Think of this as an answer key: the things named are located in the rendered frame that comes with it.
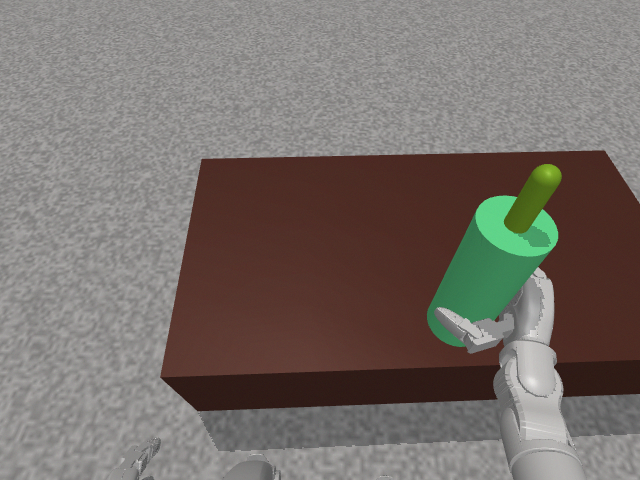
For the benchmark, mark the bottle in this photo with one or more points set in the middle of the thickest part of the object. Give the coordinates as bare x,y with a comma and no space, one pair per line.
507,239

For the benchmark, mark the right robot arm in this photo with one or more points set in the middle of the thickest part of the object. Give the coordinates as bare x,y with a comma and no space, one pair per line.
536,440

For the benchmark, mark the left robot hand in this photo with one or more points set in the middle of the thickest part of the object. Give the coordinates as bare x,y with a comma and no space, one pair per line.
134,461

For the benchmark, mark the right robot hand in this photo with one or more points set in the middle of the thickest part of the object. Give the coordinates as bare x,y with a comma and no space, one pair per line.
528,316

